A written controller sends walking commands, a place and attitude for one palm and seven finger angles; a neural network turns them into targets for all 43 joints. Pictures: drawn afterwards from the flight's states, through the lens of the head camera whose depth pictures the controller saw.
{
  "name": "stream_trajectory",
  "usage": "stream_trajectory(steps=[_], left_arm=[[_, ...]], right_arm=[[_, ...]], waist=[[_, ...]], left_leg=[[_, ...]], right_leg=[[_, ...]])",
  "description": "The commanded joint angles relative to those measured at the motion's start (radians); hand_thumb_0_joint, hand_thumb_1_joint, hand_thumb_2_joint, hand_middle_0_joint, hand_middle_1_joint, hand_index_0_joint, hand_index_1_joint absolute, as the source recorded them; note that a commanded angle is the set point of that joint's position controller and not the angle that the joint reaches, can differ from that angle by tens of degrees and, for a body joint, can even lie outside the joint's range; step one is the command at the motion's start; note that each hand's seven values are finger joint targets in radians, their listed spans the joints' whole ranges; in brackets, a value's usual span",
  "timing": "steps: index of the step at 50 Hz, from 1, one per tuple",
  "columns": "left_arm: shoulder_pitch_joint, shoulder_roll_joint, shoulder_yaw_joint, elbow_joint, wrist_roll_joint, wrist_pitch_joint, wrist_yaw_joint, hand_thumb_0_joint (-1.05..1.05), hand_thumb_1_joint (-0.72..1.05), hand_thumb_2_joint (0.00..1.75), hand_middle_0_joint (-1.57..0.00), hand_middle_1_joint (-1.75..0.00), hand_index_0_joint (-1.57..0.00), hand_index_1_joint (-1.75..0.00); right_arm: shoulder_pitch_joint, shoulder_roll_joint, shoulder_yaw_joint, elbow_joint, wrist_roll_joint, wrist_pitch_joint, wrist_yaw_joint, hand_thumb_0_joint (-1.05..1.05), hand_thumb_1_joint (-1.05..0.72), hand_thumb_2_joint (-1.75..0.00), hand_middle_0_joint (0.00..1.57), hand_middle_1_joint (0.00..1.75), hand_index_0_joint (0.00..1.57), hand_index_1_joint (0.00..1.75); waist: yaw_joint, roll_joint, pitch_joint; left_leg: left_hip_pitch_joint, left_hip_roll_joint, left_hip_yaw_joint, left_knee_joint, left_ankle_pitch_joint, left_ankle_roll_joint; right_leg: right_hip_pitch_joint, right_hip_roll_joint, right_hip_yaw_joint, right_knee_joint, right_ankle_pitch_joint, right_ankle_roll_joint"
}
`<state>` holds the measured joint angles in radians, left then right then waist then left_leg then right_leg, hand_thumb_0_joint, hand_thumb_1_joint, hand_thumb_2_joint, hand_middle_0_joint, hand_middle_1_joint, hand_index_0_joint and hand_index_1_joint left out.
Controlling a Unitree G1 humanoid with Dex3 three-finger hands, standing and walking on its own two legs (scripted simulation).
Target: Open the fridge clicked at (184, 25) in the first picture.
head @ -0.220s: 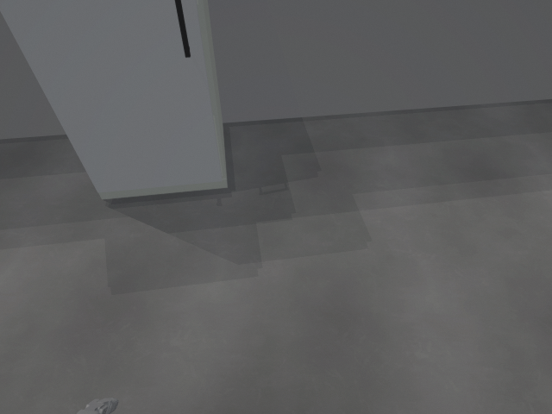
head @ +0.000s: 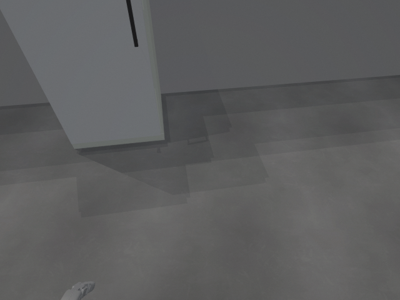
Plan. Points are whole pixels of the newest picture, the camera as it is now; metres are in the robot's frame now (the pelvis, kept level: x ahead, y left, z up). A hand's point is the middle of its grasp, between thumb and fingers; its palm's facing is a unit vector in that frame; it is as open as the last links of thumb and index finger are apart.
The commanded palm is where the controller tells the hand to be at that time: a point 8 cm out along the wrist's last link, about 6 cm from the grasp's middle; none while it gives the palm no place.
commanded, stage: stand and wait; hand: right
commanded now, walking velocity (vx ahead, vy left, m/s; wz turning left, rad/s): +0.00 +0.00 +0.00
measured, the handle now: out of the picture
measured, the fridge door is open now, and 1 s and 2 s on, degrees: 0 0 0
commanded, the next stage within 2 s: look at it before walking up in 0.60 s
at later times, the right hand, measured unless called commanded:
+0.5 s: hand out of the picture +0.05 -0.24 -0.15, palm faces -0.03 +0.94 -0.33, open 7.4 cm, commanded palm none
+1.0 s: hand out of the picture +0.07 -0.23 -0.15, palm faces -0.03 +0.95 -0.33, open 7.4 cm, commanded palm none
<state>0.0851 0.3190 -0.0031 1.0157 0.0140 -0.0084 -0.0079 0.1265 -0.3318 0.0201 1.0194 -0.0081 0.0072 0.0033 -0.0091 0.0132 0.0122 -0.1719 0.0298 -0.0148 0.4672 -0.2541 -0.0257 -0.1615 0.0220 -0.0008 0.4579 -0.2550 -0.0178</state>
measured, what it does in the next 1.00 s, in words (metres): stands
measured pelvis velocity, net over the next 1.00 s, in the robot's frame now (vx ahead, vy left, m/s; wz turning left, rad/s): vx -0.01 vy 0.02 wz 0.00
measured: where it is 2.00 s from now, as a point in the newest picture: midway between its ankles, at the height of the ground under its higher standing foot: outside the picture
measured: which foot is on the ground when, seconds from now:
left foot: down 0.00-1.00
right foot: down 0.00-1.00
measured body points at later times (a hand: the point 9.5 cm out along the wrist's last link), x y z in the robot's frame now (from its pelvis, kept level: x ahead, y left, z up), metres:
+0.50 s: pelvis -0.01 +0.01 +0.00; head -0.01 +0.01 +0.45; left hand +0.06 +0.31 -0.13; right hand +0.05 -0.29 -0.13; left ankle +0.00 +0.14 -0.74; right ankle +0.00 -0.11 -0.74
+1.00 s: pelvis -0.01 +0.02 +0.01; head -0.01 +0.01 +0.45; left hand +0.08 +0.31 -0.13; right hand +0.07 -0.28 -0.13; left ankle +0.00 +0.14 -0.74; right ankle +0.00 -0.11 -0.74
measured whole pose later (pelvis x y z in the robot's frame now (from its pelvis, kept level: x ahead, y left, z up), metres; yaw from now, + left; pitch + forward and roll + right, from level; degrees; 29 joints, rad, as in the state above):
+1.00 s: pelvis -0.01 +0.02 +0.01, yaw +0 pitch -2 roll +0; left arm 0.10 0.33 0.00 1.11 0.01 -0.01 -0.01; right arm 0.13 -0.34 0.01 1.08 -0.01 0.00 0.00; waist 0.00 0.01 0.03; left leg -0.16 0.01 -0.01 0.40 -0.20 0.00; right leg -0.14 0.00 0.01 0.38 -0.20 0.01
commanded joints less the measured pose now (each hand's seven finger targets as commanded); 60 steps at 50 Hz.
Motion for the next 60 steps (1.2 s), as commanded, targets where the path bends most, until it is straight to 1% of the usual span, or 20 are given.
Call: stream_trajectory(steps=[1,3,4,7,17,18,22,24,28,31,33,34,37,40,45,48,51,58,59,60], left_arm=[[-0.048,0.217,0.05,-0.054,0.0,-0.026,0.018,0.0,0.9,0.9,-0.2,-0.3,-0.2,-0.3],[-0.052,0.218,0.05,-0.045,0.0,-0.028,0.018,0.0,0.9,0.9,-0.2,-0.3,-0.2,-0.3],[-0.046,0.217,0.049,-0.043,-0.002,-0.026,0.018,0.0,0.9,0.9,-0.2,-0.3,-0.2,-0.3],[-0.043,0.217,0.048,-0.031,-0.002,-0.026,0.018,0.0,0.9,0.9,-0.2,-0.3,-0.2,-0.3],[-0.028,0.225,0.045,0.009,-0.004,-0.025,0.016,0.0,0.9,0.9,-0.2,-0.3,-0.2,-0.3],[-0.022,0.224,0.044,0.013,-0.005,-0.025,0.016,0.0,0.9,0.9,-0.2,-0.3,-0.2,-0.3],[-0.02,0.227,0.042,0.021,-0.005,-0.023,0.015,0.0,0.9,0.9,-0.2,-0.3,-0.2,-0.3],[-0.013,0.229,0.042,0.025,-0.005,-0.023,0.015,0.0,0.9,0.9,-0.2,-0.3,-0.2,-0.3],[-0.017,0.228,0.041,0.031,-0.005,-0.024,0.014,0.0,0.9,0.9,-0.2,-0.3,-0.2,-0.3],[-0.014,0.228,0.04,0.033,-0.004,-0.023,0.014,0.0,0.9,0.9,-0.2,-0.3,-0.2,-0.3],[-0.011,0.227,0.04,0.034,-0.005,-0.027,0.015,0.0,0.9,0.9,-0.2,-0.3,-0.2,-0.3],[-0.011,0.228,0.041,0.033,-0.006,-0.026,0.014,0.0,0.9,0.9,-0.2,-0.3,-0.2,-0.3],[-0.018,0.227,0.04,0.033,-0.005,-0.027,0.016,0.0,0.9,0.9,-0.2,-0.3,-0.2,-0.3],[-0.023,0.225,0.039,0.032,-0.006,-0.025,0.015,0.0,0.9,0.9,-0.2,-0.3,-0.2,-0.3],[-0.022,0.223,0.04,0.03,-0.006,-0.025,0.015,0.0,0.9,0.9,-0.2,-0.3,-0.2,-0.3],[-0.027,0.226,0.04,0.031,-0.005,-0.025,0.016,0.0,0.9,0.9,-0.2,-0.3,-0.2,-0.3],[-0.028,0.223,0.039,0.03,-0.006,-0.024,0.016,0.0,0.9,0.9,-0.2,-0.3,-0.2,-0.3],[-0.033,0.227,0.038,0.033,-0.006,-0.024,0.018,0.0,0.9,0.9,-0.2,-0.3,-0.2,-0.3],[-0.028,0.227,0.038,0.031,-0.007,-0.024,0.017,0.0,0.9,0.9,-0.2,-0.3,-0.2,-0.3],[-0.029,0.226,0.038,0.032,-0.006,-0.025,0.018,0.0,0.9,0.9,-0.2,-0.3,-0.2,-0.3]], right_arm=[[-0.053,-0.209,-0.056,-0.066,-0.005,-0.029,-0.016,0.0,-0.9,-0.9,0.2,0.3,0.2,0.3],[-0.046,-0.208,-0.056,-0.06,-0.004,-0.03,-0.016,0.0,-0.9,-0.9,0.2,0.3,0.2,0.3],[-0.047,-0.21,-0.057,-0.058,-0.005,-0.031,-0.016,0.0,-0.9,-0.9,0.2,0.3,0.2,0.3],[-0.046,-0.208,-0.056,-0.049,-0.003,-0.031,-0.015,0.0,-0.9,-0.9,0.2,0.3,0.2,0.3],[-0.036,-0.214,-0.054,-0.015,-0.002,-0.031,-0.014,0.0,-0.9,-0.9,0.2,0.3,0.2,0.3],[-0.034,-0.214,-0.054,-0.013,-0.002,-0.032,-0.014,0.0,-0.9,-0.9,0.2,0.3,0.2,0.3],[-0.036,-0.217,-0.053,-0.005,-0.002,-0.031,-0.013,0.0,-0.9,-0.9,0.2,0.3,0.2,0.3],[-0.038,-0.217,-0.054,-0.004,-0.003,-0.031,-0.013,0.0,-0.9,-0.9,0.2,0.3,0.2,0.3],[-0.036,-0.217,-0.052,-0.002,-0.003,-0.031,-0.013,0.0,-0.9,-0.9,0.2,0.3,0.2,0.3],[-0.04,-0.218,-0.052,-0.001,-0.003,-0.032,-0.013,0.0,-0.9,-0.9,0.2,0.3,0.2,0.3],[-0.037,-0.216,-0.052,-0.002,-0.003,-0.033,-0.013,0.0,-0.9,-0.9,0.2,0.3,0.2,0.3],[-0.037,-0.217,-0.054,-0.003,-0.004,-0.034,-0.014,0.0,-0.9,-0.9,0.2,0.3,0.2,0.3],[-0.038,-0.215,-0.053,-0.002,-0.003,-0.035,-0.014,0.0,-0.9,-0.9,0.2,0.3,0.2,0.3],[-0.04,-0.216,-0.053,0.0,-0.003,-0.034,-0.014,0.0,-0.9,-0.9,0.2,0.3,0.2,0.3],[-0.041,-0.216,-0.054,-0.001,-0.004,-0.036,-0.015,0.0,-0.9,-0.9,0.2,0.3,0.2,0.3],[-0.043,-0.216,-0.053,-0.001,-0.003,-0.036,-0.014,0.0,-0.9,-0.9,0.2,0.3,0.2,0.3],[-0.041,-0.216,-0.054,-0.001,-0.003,-0.037,-0.014,0.0,-0.9,-0.9,0.2,0.3,0.2,0.3],[-0.039,-0.216,-0.053,0.002,-0.003,-0.036,-0.014,0.0,-0.9,-0.9,0.2,0.3,0.2,0.3],[-0.038,-0.216,-0.054,0.001,-0.003,-0.037,-0.014,0.0,-0.9,-0.9,0.2,0.3,0.2,0.3],[-0.038,-0.216,-0.054,0.003,-0.004,-0.037,-0.014,0.0,-0.9,-0.9,0.2,0.3,0.2,0.3]], waist=[[0.01,-0.006,-0.038],[0.009,-0.024,-0.044],[0.009,-0.012,-0.049],[0.01,-0.007,-0.043],[0.007,-0.021,-0.028],[0.007,-0.007,-0.032],[0.008,-0.004,-0.016],[0.008,-0.013,-0.024],[0.007,-0.013,-0.012],[0.007,0.0,-0.016],[0.008,-0.01,-0.035],[0.007,0.001,-0.044],[0.008,-0.006,-0.045],[0.007,-0.012,-0.026],[0.009,0.003,-0.041],[0.009,-0.011,-0.039],[0.009,-0.002,-0.041],[0.008,-0.015,-0.035],[0.008,-0.005,-0.046],[0.007,-0.015,-0.049]], left_leg=[[0.002,0.083,-0.076,-0.081,0.138,0.055],[0.002,0.084,-0.078,-0.086,0.141,0.055],[0.012,0.085,-0.077,-0.089,0.141,0.056],[0.008,0.086,-0.083,-0.1,0.122,0.056],[0.008,0.089,-0.089,-0.126,0.086,0.056],[0.012,0.09,-0.091,-0.129,0.078,0.056],[-0.001,0.092,-0.097,-0.142,0.042,0.058],[0.006,0.089,-0.096,-0.139,0.053,0.058],[-0.006,0.089,-0.101,-0.146,0.034,0.057],[-0.005,0.091,-0.1,-0.148,0.031,0.057],[0.005,0.091,-0.097,-0.141,0.07,0.057],[0.013,0.091,-0.098,-0.138,0.09,0.058],[0.016,0.094,-0.093,-0.135,0.131,0.057],[0.009,0.092,-0.094,-0.141,0.111,0.056],[0.016,0.095,-0.098,-0.145,0.13,0.058],[0.015,0.093,-0.096,-0.145,0.143,0.057],[0.02,0.095,-0.098,-0.149,0.148,0.058],[0.022,0.093,-0.094,-0.151,0.164,0.057],[0.029,0.092,-0.095,-0.15,0.17,0.058],[0.034,0.095,-0.093,-0.149,0.183,0.057]], right_leg=[[-0.014,-0.122,0.098,-0.102,0.156,-0.026],[-0.002,-0.124,0.098,-0.103,0.161,-0.026],[-0.007,-0.125,0.1,-0.101,0.159,-0.026],[-0.008,-0.125,0.099,-0.11,0.138,-0.022],[-0.011,-0.131,0.108,-0.133,0.107,-0.02],[-0.014,-0.131,0.108,-0.135,0.1,-0.019],[-0.018,-0.129,0.112,-0.142,0.079,-0.017],[-0.019,-0.13,0.114,-0.139,0.09,-0.016],[-0.019,-0.13,0.115,-0.151,0.07,-0.016],[-0.02,-0.13,0.113,-0.149,0.075,-0.014],[-0.004,-0.134,0.113,-0.145,0.108,-0.016],[-0.002,-0.134,0.112,-0.138,0.124,-0.016],[0.013,-0.135,0.107,-0.136,0.155,-0.014],[0.004,-0.135,0.108,-0.144,0.132,-0.013],[0.017,-0.135,0.103,-0.139,0.149,-0.012],[0.026,-0.137,0.101,-0.143,0.157,-0.01],[0.025,-0.136,0.1,-0.14,0.16,-0.009],[0.034,-0.139,0.098,-0.148,0.171,-0.008],[0.037,-0.14,0.1,-0.145,0.178,-0.01],[0.04,-0.141,0.097,-0.146,0.187,-0.009]])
